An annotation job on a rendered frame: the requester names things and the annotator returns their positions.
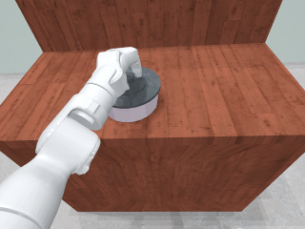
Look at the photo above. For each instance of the lid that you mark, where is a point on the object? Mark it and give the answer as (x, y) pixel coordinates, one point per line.
(143, 90)

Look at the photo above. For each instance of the left robot forearm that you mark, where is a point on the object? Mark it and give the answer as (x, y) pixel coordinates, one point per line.
(91, 106)

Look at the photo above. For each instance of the left robot upper arm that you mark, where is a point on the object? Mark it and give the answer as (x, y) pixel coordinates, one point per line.
(30, 197)

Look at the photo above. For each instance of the left robot hand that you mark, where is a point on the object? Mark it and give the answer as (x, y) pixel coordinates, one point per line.
(134, 62)

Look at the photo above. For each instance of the pot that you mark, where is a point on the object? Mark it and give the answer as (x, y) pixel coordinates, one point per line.
(133, 114)

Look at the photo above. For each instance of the table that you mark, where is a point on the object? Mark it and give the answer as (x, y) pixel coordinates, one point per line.
(229, 117)

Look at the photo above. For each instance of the knob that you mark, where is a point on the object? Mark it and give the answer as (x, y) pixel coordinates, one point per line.
(130, 77)

